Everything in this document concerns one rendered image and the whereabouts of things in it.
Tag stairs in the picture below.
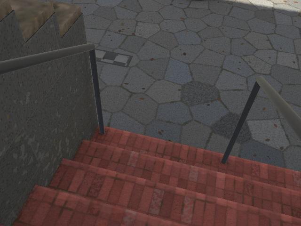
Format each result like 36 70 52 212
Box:
0 124 301 226

